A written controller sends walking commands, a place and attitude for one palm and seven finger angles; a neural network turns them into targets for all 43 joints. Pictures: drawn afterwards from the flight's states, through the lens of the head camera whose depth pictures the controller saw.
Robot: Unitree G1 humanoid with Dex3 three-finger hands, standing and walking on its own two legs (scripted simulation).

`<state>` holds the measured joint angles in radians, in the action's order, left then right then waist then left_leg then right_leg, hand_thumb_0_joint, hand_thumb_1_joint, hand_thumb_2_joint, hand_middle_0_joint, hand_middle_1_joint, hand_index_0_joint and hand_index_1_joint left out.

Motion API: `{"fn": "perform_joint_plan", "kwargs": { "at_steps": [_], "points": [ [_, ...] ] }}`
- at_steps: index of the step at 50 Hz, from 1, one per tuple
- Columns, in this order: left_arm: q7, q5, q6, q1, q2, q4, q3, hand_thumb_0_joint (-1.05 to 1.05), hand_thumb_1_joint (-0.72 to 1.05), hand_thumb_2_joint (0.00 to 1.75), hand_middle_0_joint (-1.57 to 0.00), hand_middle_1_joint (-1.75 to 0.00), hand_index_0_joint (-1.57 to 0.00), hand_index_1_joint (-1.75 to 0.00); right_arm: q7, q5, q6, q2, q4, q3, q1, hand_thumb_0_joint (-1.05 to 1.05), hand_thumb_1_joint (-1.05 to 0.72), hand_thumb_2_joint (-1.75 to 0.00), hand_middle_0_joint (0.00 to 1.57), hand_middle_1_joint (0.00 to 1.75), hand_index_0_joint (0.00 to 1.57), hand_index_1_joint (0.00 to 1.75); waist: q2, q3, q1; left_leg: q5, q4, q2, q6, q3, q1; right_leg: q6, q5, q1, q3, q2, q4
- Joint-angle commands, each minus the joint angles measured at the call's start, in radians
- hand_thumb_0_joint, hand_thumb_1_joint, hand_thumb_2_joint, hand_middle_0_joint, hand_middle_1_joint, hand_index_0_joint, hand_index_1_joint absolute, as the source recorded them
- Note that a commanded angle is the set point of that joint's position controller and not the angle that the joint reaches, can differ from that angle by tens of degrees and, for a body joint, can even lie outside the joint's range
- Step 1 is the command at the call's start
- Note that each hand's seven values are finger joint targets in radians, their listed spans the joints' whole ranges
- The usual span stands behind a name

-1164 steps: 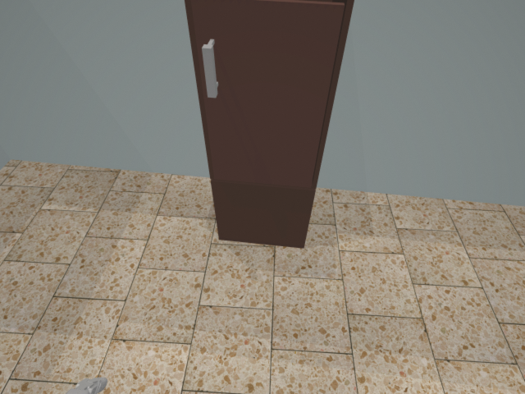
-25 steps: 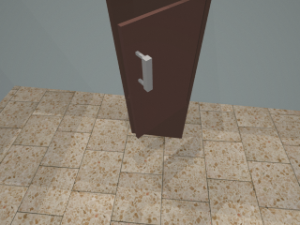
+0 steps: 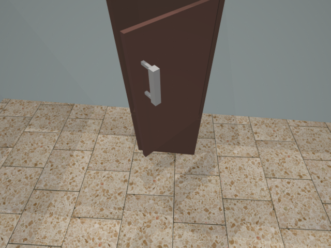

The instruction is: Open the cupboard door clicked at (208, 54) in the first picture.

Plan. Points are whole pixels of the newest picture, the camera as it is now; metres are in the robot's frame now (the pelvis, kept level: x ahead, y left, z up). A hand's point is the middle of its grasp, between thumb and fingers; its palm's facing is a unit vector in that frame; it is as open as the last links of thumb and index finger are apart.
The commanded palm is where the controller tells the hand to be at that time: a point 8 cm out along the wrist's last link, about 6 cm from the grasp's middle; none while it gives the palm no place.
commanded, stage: walk to a spot facing it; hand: left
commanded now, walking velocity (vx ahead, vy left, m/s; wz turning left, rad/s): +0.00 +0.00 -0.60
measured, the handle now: (150, 83) +0.55 +0.09 +0.08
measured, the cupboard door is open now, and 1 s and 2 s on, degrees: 47 47 47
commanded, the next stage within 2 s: none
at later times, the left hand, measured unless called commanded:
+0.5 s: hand out of the picture +0.10 +0.18 -0.17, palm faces -0.17 -0.94 -0.29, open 7.4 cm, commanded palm none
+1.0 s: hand (118, 237) +0.17 +0.15 -0.17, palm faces -0.43 -0.88 -0.23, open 7.4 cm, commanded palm none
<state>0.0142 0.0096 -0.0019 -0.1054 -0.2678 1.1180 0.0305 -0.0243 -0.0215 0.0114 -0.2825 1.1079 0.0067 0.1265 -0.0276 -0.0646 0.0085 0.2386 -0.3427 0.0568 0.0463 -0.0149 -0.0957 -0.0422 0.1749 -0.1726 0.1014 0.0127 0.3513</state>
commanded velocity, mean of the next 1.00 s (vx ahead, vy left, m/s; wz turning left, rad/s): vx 0.00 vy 0.00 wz -0.60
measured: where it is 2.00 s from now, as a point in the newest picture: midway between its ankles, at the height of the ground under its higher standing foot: outside the picture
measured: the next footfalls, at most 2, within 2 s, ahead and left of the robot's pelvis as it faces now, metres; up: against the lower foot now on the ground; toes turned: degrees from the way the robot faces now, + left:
left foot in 0.80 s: +0.08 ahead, +0.12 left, +0.00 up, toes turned -24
right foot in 1.12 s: -0.03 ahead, -0.15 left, +0.00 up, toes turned -38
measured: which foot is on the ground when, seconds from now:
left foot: down 0.00-0.40, up 0.42-0.78, down 0.80-1.00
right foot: down 0.00-0.80, up 0.82-1.00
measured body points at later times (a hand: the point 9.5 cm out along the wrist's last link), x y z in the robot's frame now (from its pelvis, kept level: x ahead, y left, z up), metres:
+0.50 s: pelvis -0.02 -0.02 -0.02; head +0.03 -0.05 +0.43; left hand +0.10 +0.23 -0.15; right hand -0.04 -0.27 -0.18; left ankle -0.04 +0.14 -0.69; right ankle -0.03 -0.10 -0.75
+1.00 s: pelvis -0.01 +0.00 -0.01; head +0.05 -0.01 +0.44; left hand +0.19 +0.20 -0.15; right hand -0.05 -0.26 -0.14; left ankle +0.05 +0.13 -0.75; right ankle -0.07 -0.11 -0.68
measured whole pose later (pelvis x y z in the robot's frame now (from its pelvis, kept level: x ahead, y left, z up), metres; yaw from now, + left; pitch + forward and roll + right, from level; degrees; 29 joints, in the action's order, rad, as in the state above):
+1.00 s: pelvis -0.01 +0.00 -0.01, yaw -30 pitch +1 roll -1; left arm -0.04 0.02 -0.07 -0.16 -0.27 0.90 0.10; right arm -0.04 -0.04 0.01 -0.20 0.89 0.02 0.17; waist 0.02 -0.11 0.04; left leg 0.28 -0.50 0.11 0.04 -0.07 -0.23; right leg 0.05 0.46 -0.50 0.02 0.00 1.01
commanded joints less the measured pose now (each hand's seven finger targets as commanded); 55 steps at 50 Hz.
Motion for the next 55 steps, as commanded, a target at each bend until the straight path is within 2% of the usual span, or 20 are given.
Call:
{"fn": "perform_joint_plan", "kwargs": {
  "at_steps": [1,7,10,12,17,19,20,21,23,27,34,37,38,40,42,46,51,53,54,55],
  "points": [
    [0.010,0.006,-0.010,-0.043,-0.148,-0.058,0.044,0.00,0.90,0.90,-0.20,-0.30,-0.20,-0.30,-0.019,0.001,0.011,-0.078,-0.046,0.030,0.106,0.00,-0.90,-0.90,0.20,0.30,0.20,0.30,0.066,0.096,-0.018,-0.131,-0.079,0.061,-0.031,-0.044,-0.056,-0.020,-0.330,0.062,-0.189,-0.167,0.001],
    [-0.003,0.009,-0.033,-0.031,-0.129,-0.124,0.062,0.00,0.90,0.90,-0.20,-0.30,-0.20,-0.30,-0.028,0.000,0.013,-0.079,-0.095,0.053,0.139,0.00,-0.90,-0.90,0.20,0.30,0.20,0.30,0.018,0.068,-0.035,-0.077,-0.085,0.106,-0.055,-0.025,-0.046,-0.025,-0.230,-0.085,-0.211,-0.121,0.087],
    [-0.022,0.008,-0.045,-0.003,-0.070,-0.177,0.062,0.00,0.90,0.90,-0.20,-0.30,-0.20,-0.30,-0.034,-0.014,0.003,-0.133,-0.117,0.071,0.145,0.00,-0.90,-0.90,0.20,0.30,0.20,0.30,-0.220,0.014,-0.035,-0.186,0.076,0.308,-0.173,0.145,-0.045,0.028,0.201,-0.243,-0.087,0.002,0.439],
    [-0.026,0.010,-0.058,-0.009,-0.067,-0.196,0.075,0.00,0.90,0.90,-0.20,-0.30,-0.20,-0.30,-0.039,-0.017,-0.006,-0.117,-0.132,0.066,0.146,0.00,-0.90,-0.90,0.20,0.30,0.20,0.30,-0.191,0.017,-0.021,-0.314,0.074,0.354,-0.236,0.150,-0.042,0.039,0.352,-0.316,-0.136,-0.018,0.681],
    [-0.042,0.005,-0.037,-0.053,-0.021,-0.207,0.068,0.00,0.90,0.90,-0.20,-0.30,-0.20,-0.30,-0.033,-0.020,-0.010,-0.129,-0.154,0.080,0.119,0.00,-0.90,-0.90,0.20,0.30,0.20,0.30,-0.149,0.060,0.000,-0.465,-0.090,0.278,-0.150,-0.026,-0.006,0.037,0.258,-0.162,-0.049,-0.029,0.372],
    [-0.038,0.008,-0.025,-0.169,-0.063,-0.176,0.085,0.00,0.90,0.90,-0.20,-0.30,-0.20,-0.30,-0.028,-0.005,-0.005,-0.124,-0.166,0.086,0.106,0.00,-0.90,-0.90,0.20,0.30,0.20,0.30,-0.024,0.109,0.057,-0.315,-0.296,0.206,-0.074,-0.096,-0.099,0.019,-0.050,0.053,-0.071,-0.036,0.098],
    [-0.018,0.023,-0.010,-0.229,-0.189,-0.164,0.111,0.00,0.90,0.90,-0.20,-0.30,-0.20,-0.30,-0.021,0.013,-0.001,-0.046,-0.205,0.080,0.096,0.00,-0.90,-0.90,0.20,0.30,0.20,0.30,0.334,0.119,0.074,0.118,-0.552,0.049,-0.002,-0.180,-0.351,-0.068,-0.351,0.192,-0.474,-0.294,-0.047],
    [-0.004,0.006,-0.012,-0.265,-0.231,-0.153,0.118,0.00,0.90,0.90,-0.20,-0.30,-0.20,-0.30,-0.017,0.012,0.012,-0.037,-0.239,0.074,0.041,0.00,-0.90,-0.90,0.20,0.30,0.20,0.30,0.352,0.109,0.099,0.421,-0.745,-0.010,0.008,-0.067,-0.423,-0.169,-0.543,0.140,-0.606,-0.402,-0.043],
    [0.008,0.009,-0.022,-0.166,-0.178,-0.190,0.108,0.00,0.90,0.90,-0.20,-0.30,-0.20,-0.30,-0.009,0.012,0.019,-0.018,-0.237,0.075,0.009,0.00,-0.90,-0.90,0.20,0.30,0.20,0.30,0.197,0.015,0.053,0.329,-0.835,0.032,-0.004,0.030,-0.489,-0.209,-0.203,0.019,-0.549,-0.332,-0.053],
    [0.014,0.014,-0.010,-0.115,-0.138,-0.220,0.096,0.00,0.90,0.90,-0.20,-0.30,-0.20,-0.30,-0.002,0.011,0.020,0.001,-0.222,0.069,0.030,0.00,-0.90,-0.90,0.20,0.30,0.20,0.30,0.126,0.107,0.004,0.206,-0.728,0.018,0.016,0.003,-0.394,-0.160,-0.353,0.020,-0.432,-0.229,0.012],
    [0.005,0.021,-0.019,-0.141,-0.163,-0.227,0.103,0.00,0.90,0.90,-0.20,-0.30,-0.20,-0.30,-0.008,0.021,0.010,-0.004,-0.263,0.071,-0.022,0.00,-0.90,-0.90,0.20,0.30,0.20,0.30,0.198,0.110,0.019,0.201,-0.463,-0.034,0.009,0.003,-0.319,-0.156,-0.352,0.026,-0.516,-0.200,0.030],
    [0.005,0.015,-0.024,-0.098,-0.153,-0.242,0.101,0.00,0.90,0.90,-0.20,-0.30,-0.20,-0.30,-0.015,0.026,0.000,-0.017,-0.248,0.070,0.046,0.00,-0.90,-0.90,0.20,0.30,0.20,0.30,0.181,0.129,-0.025,0.081,-0.215,-0.047,0.001,0.011,-0.150,-0.098,-0.352,-0.051,-0.520,-0.157,0.092],
    [0.004,0.008,-0.027,-0.077,-0.129,-0.250,0.095,0.00,0.90,0.90,-0.20,-0.30,-0.20,-0.30,-0.021,0.024,-0.008,-0.039,-0.232,0.074,0.086,0.00,-0.90,-0.90,0.20,0.30,0.20,0.30,0.127,0.141,-0.049,-0.007,-0.085,-0.015,-0.006,0.019,-0.002,-0.053,-0.268,-0.154,-0.483,-0.117,0.138],
    [-0.016,-0.007,-0.027,-0.086,-0.053,-0.291,0.074,0.00,0.90,0.90,-0.20,-0.30,-0.20,-0.30,-0.031,-0.002,-0.020,-0.193,-0.250,0.098,0.118,0.00,-0.90,-0.90,0.20,0.30,0.20,0.30,-0.316,0.137,-0.050,-0.194,0.091,0.416,-0.181,0.430,0.131,0.068,0.444,-0.435,-0.187,0.070,0.522],
    [-0.027,0.008,-0.024,-0.081,-0.082,-0.318,0.084,0.00,0.90,0.90,-0.20,-0.30,-0.20,-0.30,-0.036,-0.015,-0.013,-0.179,-0.294,0.086,0.061,0.00,-0.90,-0.90,0.20,0.30,0.20,0.30,-0.127,0.090,-0.021,-0.257,0.051,0.442,-0.268,0.348,-0.062,0.091,0.422,-0.393,-0.162,-0.006,0.765],
    [-0.052,0.014,-0.044,-0.065,-0.057,-0.288,0.084,0.00,0.90,0.90,-0.20,-0.30,-0.20,-0.30,-0.030,-0.018,-0.019,-0.112,-0.297,0.069,0.019,0.00,-0.90,-0.90,0.20,0.30,0.20,0.30,-0.201,0.053,0.009,-0.424,-0.019,0.245,-0.166,0.057,-0.060,0.107,0.292,-0.402,-0.103,-0.024,0.779],
    [-0.060,0.009,-0.033,-0.031,-0.042,-0.305,0.065,0.00,0.90,0.90,-0.20,-0.30,-0.20,-0.30,-0.018,-0.017,-0.012,-0.149,-0.270,0.087,0.109,0.00,-0.90,-0.90,0.20,0.30,0.20,0.30,-0.213,0.108,-0.033,-0.467,-0.099,0.255,-0.137,-0.034,0.001,0.083,0.267,-0.241,-0.003,-0.007,0.431],
    [-0.059,0.008,-0.028,-0.085,-0.053,-0.287,0.069,0.00,0.90,0.90,-0.20,-0.30,-0.20,-0.30,-0.012,-0.011,-0.006,-0.158,-0.275,0.092,0.090,0.00,-0.90,-0.90,0.20,0.30,0.20,0.30,-0.173,0.109,0.000,-0.369,-0.170,0.251,-0.103,-0.064,-0.063,0.062,0.144,-0.108,0.006,-0.001,0.263],
    [-0.056,0.009,-0.021,-0.148,-0.083,-0.265,0.078,0.00,0.90,0.90,-0.20,-0.30,-0.20,-0.30,-0.009,-0.004,-0.004,-0.154,-0.281,0.093,0.075,0.00,-0.90,-0.90,0.20,0.30,0.20,0.30,-0.112,0.130,0.035,-0.289,-0.279,0.214,-0.062,-0.093,-0.138,0.044,0.000,0.023,-0.014,-0.011,0.131],
    [-0.040,0.022,-0.010,-0.213,-0.191,-0.248,0.098,0.00,0.90,0.90,-0.20,-0.30,-0.20,-0.30,-0.003,0.012,-0.002,-0.088,-0.305,0.084,0.071,0.00,-0.90,-0.90,0.20,0.30,0.20,0.30,0.177,0.154,0.063,-0.015,-0.514,0.103,0.003,-0.174,-0.336,-0.037,-0.254,0.187,-0.321,-0.218,0.009]
  ]
}}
